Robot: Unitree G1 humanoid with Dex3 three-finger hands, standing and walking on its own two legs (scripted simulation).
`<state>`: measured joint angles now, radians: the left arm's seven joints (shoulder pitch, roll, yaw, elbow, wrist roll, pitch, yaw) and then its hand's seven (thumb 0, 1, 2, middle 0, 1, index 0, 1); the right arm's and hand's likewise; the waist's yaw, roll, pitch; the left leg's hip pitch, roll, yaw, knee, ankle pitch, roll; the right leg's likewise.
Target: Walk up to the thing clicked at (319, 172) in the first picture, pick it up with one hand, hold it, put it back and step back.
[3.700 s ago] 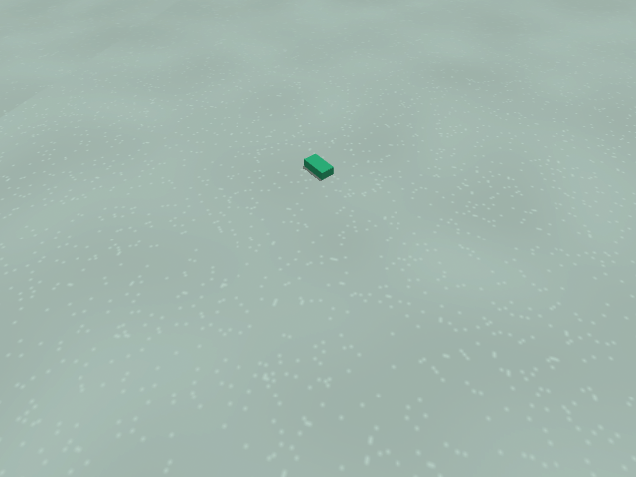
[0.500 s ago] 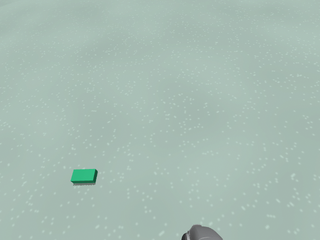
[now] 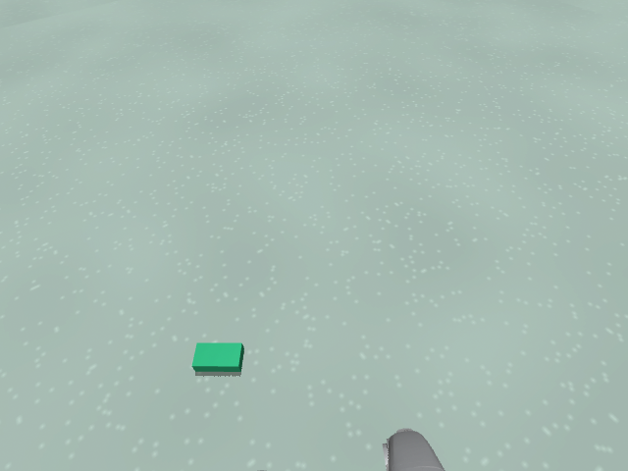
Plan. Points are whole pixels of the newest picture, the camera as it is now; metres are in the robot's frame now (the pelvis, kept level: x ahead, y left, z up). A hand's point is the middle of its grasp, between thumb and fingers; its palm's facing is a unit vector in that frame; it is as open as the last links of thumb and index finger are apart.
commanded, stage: walk up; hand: left
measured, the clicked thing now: (218, 357) +0.57 +0.32 -0.70
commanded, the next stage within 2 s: none
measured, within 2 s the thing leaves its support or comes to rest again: neither
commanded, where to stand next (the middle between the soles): +0.16 +0.16 m, yaw -4 degrees
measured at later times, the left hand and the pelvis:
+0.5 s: hand out of the picture +0.12 +0.44 -0.08, palm faces -0.01 -0.82 -0.58, open 7.4 cm; pelvis +0.04 +0.14 +0.02, yaw -1 degrees
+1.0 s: hand out of the picture +0.17 +0.46 -0.15, palm faces -0.12 -0.92 -0.38, open 7.4 cm; pelvis +0.07 +0.19 +0.01, yaw -5 degrees
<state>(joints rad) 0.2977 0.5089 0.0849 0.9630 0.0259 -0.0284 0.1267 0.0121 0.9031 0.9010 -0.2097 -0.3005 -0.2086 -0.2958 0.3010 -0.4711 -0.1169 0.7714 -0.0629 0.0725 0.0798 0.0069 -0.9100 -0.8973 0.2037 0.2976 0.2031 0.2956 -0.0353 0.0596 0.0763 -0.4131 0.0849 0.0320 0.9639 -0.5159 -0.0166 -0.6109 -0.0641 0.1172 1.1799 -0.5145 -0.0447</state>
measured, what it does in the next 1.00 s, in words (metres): steps to the left: right foot, then left foot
